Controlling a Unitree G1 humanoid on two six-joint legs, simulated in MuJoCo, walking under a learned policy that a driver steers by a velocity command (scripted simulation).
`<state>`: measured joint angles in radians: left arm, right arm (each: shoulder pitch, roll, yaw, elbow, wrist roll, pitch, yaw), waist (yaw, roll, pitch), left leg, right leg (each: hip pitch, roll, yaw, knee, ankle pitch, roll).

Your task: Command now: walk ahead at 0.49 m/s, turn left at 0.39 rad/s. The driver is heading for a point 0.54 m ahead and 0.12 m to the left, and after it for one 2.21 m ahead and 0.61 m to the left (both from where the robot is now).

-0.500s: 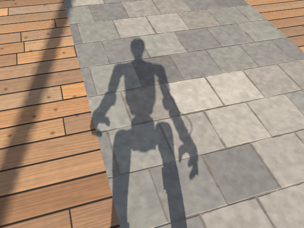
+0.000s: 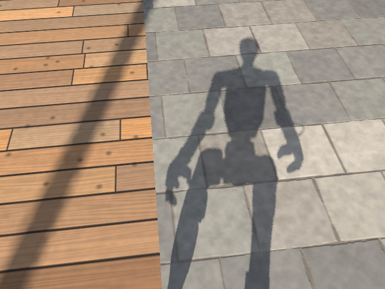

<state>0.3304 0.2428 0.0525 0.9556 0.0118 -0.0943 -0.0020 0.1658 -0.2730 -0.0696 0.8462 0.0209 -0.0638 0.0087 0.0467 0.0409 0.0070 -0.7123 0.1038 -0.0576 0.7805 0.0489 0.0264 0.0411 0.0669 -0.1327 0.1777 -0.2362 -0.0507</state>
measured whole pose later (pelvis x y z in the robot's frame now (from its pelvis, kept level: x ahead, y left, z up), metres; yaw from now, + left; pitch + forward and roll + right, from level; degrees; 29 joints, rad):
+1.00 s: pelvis +0.58 +0.07 +0.01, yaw +20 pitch +2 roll -1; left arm 0.37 0.26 0.04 0.89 -0.01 -0.09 -0.02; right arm 0.14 -0.28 -0.05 0.69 0.01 -0.07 0.00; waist 0.08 0.04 0.02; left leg -0.65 0.10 -0.05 0.75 -0.07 -0.01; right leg -0.07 0.06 -0.02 0.23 -0.19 -0.06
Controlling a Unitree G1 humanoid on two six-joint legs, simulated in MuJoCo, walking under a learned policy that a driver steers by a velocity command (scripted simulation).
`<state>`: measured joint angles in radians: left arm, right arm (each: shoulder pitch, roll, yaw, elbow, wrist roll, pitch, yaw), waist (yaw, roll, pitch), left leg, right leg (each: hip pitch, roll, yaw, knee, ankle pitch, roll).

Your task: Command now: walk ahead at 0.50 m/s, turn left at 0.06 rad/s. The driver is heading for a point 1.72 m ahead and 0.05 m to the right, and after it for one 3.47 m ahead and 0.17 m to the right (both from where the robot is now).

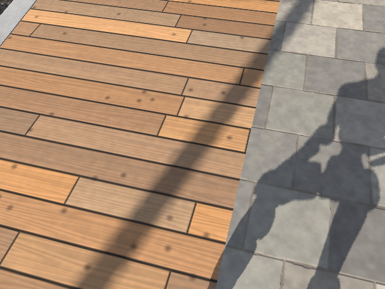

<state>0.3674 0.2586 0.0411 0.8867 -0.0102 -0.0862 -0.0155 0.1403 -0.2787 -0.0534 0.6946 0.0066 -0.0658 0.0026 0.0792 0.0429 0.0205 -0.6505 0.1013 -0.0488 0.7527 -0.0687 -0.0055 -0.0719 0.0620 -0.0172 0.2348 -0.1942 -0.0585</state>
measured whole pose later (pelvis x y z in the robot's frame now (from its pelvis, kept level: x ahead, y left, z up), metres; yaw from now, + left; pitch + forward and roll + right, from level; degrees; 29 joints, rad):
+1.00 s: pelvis +0.56 -0.01 +0.00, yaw +0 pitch +1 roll -1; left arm 0.32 0.26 0.05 0.88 0.00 -0.08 -0.02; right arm 0.17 -0.30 -0.06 0.80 0.01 -0.06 0.00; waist 0.05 0.04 0.01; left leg -0.65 0.13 -0.04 0.92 -0.14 -0.01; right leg -0.13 0.06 -0.05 0.26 -0.16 -0.07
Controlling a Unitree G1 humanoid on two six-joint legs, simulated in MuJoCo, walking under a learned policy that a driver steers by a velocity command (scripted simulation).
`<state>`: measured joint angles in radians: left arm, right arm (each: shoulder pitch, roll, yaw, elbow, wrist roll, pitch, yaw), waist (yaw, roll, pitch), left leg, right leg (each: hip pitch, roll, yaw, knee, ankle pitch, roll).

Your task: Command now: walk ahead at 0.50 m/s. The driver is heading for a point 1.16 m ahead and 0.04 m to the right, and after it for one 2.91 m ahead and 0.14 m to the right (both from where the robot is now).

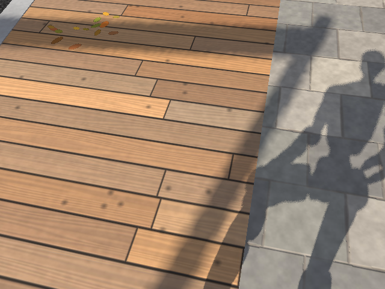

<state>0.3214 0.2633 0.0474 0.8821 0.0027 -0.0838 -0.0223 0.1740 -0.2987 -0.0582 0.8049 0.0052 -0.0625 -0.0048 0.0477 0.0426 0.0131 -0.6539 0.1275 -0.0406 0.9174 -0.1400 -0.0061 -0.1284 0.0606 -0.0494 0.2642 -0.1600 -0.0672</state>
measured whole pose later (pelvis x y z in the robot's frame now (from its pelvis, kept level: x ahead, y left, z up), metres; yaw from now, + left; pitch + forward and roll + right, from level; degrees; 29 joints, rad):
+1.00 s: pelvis +0.56 +0.00 +0.00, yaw +0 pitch +1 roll -1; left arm 0.26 0.25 0.06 0.89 0.01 -0.09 -0.03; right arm 0.21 -0.29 -0.06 0.90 0.02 -0.08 0.00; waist 0.03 0.04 0.03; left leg -0.54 0.10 -0.03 1.08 -0.29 0.03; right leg -0.22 0.05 -0.06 0.35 -0.15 -0.07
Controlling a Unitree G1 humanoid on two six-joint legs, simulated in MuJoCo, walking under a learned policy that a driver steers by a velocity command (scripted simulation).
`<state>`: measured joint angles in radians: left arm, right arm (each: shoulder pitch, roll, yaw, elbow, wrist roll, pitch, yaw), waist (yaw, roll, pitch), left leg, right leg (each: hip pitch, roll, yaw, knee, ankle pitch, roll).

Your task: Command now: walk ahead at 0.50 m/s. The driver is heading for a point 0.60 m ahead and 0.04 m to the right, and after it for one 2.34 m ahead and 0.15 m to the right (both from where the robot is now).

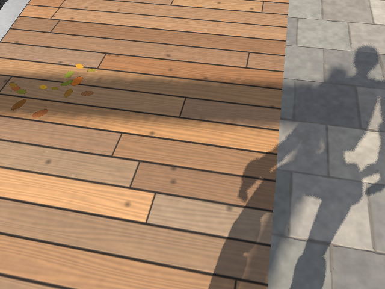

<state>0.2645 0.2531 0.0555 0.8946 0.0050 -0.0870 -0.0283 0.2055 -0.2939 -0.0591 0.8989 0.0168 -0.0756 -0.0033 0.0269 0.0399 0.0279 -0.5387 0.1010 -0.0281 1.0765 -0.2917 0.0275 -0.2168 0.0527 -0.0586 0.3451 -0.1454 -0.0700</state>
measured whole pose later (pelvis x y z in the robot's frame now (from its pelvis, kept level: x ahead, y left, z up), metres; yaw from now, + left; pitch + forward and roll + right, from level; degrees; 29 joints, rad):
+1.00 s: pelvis +0.56 +0.00 -0.02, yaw -16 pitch +1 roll +0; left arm 0.15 0.26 0.08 0.81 -0.01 -0.05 -0.03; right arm 0.24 -0.28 -0.06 0.94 0.03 -0.10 0.00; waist 0.00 0.01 0.06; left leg -0.32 0.06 0.02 1.21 -0.42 0.02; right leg -0.37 0.07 -0.06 0.54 -0.18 -0.10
